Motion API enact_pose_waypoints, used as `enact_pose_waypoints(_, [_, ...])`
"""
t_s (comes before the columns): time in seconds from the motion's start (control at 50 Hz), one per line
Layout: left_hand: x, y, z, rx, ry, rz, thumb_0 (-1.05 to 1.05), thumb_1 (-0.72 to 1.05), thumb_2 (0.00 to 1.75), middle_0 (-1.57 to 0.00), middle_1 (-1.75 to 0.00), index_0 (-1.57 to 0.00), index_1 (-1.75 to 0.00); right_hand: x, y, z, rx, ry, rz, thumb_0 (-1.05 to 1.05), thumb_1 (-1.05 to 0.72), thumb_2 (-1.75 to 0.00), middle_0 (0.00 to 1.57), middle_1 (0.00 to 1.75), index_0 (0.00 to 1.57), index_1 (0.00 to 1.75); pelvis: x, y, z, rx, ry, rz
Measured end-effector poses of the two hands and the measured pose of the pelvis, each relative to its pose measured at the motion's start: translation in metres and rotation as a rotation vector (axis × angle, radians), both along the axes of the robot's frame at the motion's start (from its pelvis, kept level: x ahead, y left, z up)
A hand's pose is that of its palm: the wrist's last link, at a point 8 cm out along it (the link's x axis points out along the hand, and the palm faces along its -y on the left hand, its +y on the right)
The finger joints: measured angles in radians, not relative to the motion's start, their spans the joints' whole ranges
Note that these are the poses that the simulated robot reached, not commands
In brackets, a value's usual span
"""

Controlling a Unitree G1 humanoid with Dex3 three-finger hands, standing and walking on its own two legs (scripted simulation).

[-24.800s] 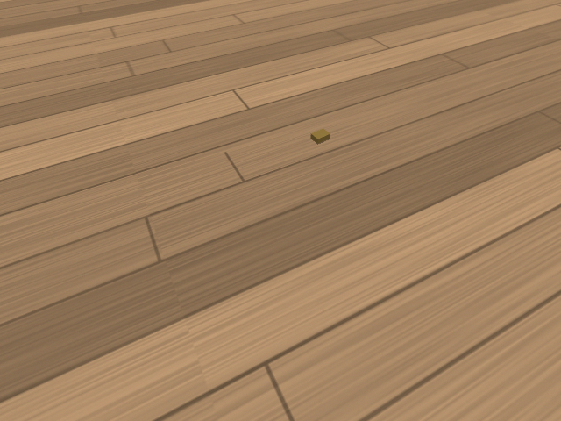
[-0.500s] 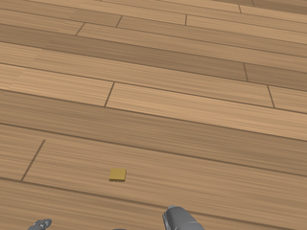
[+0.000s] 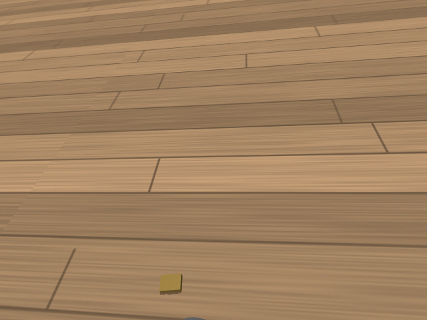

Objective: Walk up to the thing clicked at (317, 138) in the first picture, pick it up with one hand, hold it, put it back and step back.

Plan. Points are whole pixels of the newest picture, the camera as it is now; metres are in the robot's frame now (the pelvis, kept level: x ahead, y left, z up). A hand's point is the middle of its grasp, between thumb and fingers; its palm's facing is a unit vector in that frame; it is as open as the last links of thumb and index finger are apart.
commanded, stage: walk up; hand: left
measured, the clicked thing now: (171, 283) +0.45 +0.31 -0.75
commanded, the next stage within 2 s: stand in 1.02 s
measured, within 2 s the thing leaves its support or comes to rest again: neither
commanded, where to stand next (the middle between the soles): +0.08 +0.06 m, yaw +3 degrees
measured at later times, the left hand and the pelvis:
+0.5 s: hand out of the picture +0.05 +0.32 -0.16, palm faces +0.08 -0.90 -0.43, open 7.4 cm; pelvis +0.00 +0.04 -0.02, yaw +6 degrees
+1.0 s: hand out of the picture +0.02 +0.32 -0.15, palm faces +0.07 -0.93 -0.36, open 7.4 cm; pelvis -0.01 +0.05 +0.00, yaw +5 degrees
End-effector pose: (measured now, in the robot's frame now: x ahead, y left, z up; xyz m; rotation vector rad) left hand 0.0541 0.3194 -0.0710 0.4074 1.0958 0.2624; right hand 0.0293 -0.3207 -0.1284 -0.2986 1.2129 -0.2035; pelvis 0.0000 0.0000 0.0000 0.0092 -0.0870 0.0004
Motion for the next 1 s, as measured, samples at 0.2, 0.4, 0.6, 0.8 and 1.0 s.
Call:
enact_pose_waypoints(0.2, [0.008, -0.008, 0.006, 0.063, 0.014, 0.062, 0.01, 0.90, 0.90, -0.21, -0.30, -0.20, -0.30, 0.025, 0.013, -0.016, 0.063, 0.102, 0.052, 0.00, -0.91, -0.90, 0.20, 0.30, 0.20, 0.30, 0.015, -0.007, 0.001, -0.005, 0.018, 0.036])
enact_pose_waypoints(0.4, [0.005, 0.017, -0.024, 0.025, 0.008, 0.059, 0.01, 0.90, 0.90, -0.21, -0.31, -0.21, -0.30, 0.069, 0.029, -0.005, -0.020, 0.066, 0.141, 0.00, -0.91, -0.90, 0.20, 0.30, 0.20, 0.30, 0.006, 0.017, -0.012, -0.004, 0.057, 0.100])
enact_pose_waypoints(0.6, [-0.026, 0.047, -0.052, -0.069, 0.052, 0.118, 0.01, 0.91, 0.90, -0.20, -0.30, -0.20, -0.30, 0.107, 0.078, 0.025, -0.058, -0.116, 0.202, 0.00, -0.90, -0.90, 0.20, 0.30, 0.20, 0.30, 0.004, 0.049, -0.013, -0.018, 0.039, 0.119])
enact_pose_waypoints(0.8, [-0.049, 0.045, -0.048, -0.055, 0.073, 0.129, 0.01, 0.91, 0.90, -0.20, -0.30, -0.20, -0.30, 0.113, 0.092, 0.011, 0.004, -0.158, 0.189, 0.00, -0.90, -0.90, 0.20, 0.30, 0.20, 0.30, -0.007, 0.048, -0.015, -0.041, 0.011, 0.103])
enact_pose_waypoints(1.0, [-0.043, 0.038, -0.038, -0.091, 0.096, 0.110, 0.01, 0.91, 0.90, -0.20, -0.30, -0.20, -0.30, 0.071, 0.091, 0.009, 0.033, -0.049, 0.153, 0.00, -0.90, -0.90, 0.21, 0.30, 0.20, 0.30, -0.008, 0.049, -0.001, -0.010, 0.031, 0.083])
